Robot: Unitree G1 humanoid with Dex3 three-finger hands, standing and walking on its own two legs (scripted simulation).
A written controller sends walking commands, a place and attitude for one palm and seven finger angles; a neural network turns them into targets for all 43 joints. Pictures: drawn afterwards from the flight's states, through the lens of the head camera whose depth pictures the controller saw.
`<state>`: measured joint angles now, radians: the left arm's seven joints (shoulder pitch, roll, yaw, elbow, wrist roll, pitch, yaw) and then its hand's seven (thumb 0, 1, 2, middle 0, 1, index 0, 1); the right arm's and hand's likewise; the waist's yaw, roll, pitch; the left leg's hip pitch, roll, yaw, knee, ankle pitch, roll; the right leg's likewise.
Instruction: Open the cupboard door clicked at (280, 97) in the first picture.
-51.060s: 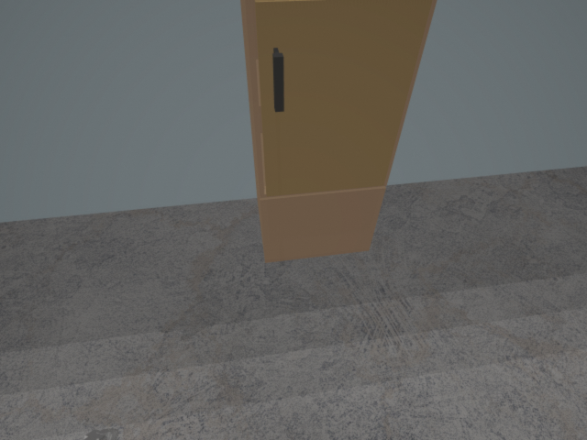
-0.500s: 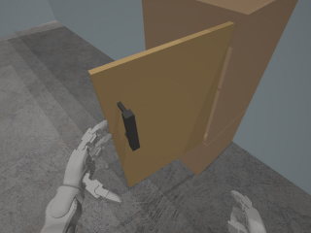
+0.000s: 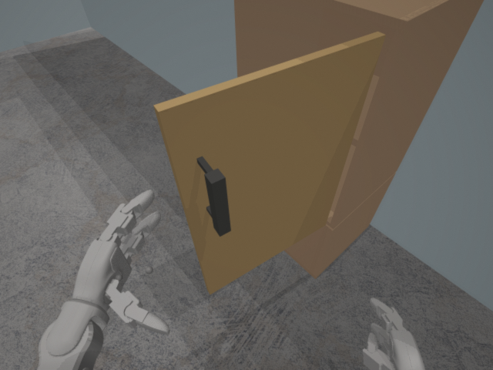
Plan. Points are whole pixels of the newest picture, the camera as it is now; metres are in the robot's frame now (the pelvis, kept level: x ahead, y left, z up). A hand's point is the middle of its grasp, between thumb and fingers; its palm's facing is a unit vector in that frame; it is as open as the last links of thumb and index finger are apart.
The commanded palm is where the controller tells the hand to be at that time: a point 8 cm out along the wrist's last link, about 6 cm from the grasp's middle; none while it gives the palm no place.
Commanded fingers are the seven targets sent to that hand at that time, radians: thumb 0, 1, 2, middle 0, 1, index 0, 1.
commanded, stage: draw the hand back to the body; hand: left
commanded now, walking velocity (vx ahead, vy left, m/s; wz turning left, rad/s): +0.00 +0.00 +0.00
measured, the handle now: (213, 197) +0.37 +0.09 +0.09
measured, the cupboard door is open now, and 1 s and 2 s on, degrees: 81 81 81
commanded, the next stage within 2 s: step back with the hand held close in 1.42 s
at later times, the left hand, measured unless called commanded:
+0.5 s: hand (89, 266) +0.22 +0.22 +0.13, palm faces +0.22 -0.94 -0.26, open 15.3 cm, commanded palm +0.18 +0.27 +0.15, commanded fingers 0.00 -0.01 0.51 -0.17 -0.30 -0.17 -0.30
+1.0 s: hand (43, 238) +0.23 +0.26 +0.18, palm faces +0.41 -0.81 -0.42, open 9.5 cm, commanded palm +0.17 +0.30 +0.20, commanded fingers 0.00 0.87 0.88 -0.20 -0.30 -0.20 -0.30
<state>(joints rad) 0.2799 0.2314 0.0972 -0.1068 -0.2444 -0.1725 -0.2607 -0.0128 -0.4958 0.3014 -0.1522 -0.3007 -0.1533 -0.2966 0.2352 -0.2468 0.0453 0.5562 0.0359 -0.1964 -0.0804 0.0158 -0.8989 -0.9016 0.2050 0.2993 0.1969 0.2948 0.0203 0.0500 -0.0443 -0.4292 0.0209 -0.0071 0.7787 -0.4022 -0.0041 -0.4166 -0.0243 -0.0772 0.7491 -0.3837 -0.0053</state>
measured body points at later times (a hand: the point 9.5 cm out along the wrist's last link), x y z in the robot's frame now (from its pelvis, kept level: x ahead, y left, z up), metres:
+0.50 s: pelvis +0.01 +0.01 +0.02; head +0.00 +0.00 +0.47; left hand +0.20 +0.27 +0.15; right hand +0.20 -0.20 -0.05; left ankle +0.00 +0.12 -0.71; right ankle +0.00 -0.12 -0.71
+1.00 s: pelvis +0.03 +0.01 +0.03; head +0.01 -0.02 +0.48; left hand +0.20 +0.30 +0.20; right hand +0.21 -0.21 -0.06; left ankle +0.00 +0.12 -0.71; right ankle +0.00 -0.12 -0.71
